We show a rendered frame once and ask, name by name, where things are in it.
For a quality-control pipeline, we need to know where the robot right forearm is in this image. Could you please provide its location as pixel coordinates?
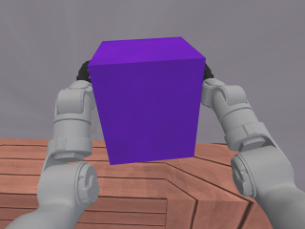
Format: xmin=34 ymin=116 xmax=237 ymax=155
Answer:
xmin=200 ymin=78 xmax=295 ymax=183

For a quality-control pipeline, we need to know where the right robot hand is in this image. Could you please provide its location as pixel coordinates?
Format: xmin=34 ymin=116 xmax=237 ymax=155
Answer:
xmin=203 ymin=63 xmax=214 ymax=81

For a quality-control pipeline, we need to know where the left robot upper arm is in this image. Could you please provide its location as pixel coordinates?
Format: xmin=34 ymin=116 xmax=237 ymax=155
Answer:
xmin=5 ymin=161 xmax=100 ymax=229

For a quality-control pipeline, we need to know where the right robot upper arm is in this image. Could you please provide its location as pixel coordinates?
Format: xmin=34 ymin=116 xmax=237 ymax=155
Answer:
xmin=231 ymin=145 xmax=305 ymax=229

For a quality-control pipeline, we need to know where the robot left forearm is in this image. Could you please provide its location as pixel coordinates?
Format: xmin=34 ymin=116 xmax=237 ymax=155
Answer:
xmin=36 ymin=80 xmax=96 ymax=203

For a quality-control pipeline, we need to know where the left robot hand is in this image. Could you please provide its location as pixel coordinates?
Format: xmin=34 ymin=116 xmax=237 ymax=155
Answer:
xmin=76 ymin=60 xmax=92 ymax=83

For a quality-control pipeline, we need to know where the carton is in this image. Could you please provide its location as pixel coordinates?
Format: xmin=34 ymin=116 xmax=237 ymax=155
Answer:
xmin=88 ymin=36 xmax=206 ymax=165

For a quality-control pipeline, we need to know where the pedestal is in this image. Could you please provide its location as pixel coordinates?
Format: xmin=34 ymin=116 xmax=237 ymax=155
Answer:
xmin=0 ymin=138 xmax=274 ymax=229

